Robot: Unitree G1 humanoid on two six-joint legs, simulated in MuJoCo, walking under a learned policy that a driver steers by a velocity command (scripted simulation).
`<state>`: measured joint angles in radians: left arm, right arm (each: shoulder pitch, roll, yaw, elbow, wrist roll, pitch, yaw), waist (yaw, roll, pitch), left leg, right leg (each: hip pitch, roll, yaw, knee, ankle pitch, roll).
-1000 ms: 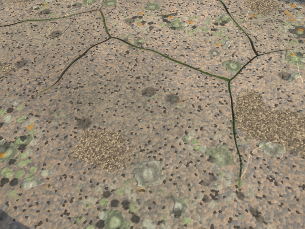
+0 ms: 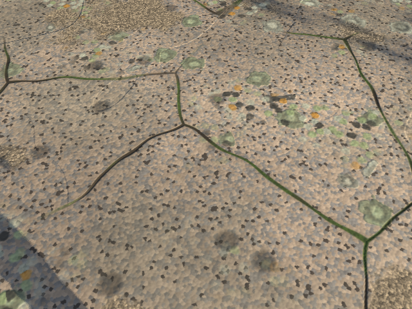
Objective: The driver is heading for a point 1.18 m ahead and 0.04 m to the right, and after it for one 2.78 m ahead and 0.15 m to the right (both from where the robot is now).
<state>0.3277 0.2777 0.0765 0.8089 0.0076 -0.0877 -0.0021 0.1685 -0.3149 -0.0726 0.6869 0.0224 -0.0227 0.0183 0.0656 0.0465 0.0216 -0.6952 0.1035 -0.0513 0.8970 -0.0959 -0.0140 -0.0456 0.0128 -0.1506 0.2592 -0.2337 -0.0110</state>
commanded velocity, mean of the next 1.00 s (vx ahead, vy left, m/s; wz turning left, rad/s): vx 0.50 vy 0.00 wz -0.13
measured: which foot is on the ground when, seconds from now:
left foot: up 0.00-0.16, down 0.18-0.74, up 0.76-1.00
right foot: down 0.00-0.20, up 0.22-0.74, down 0.76-1.00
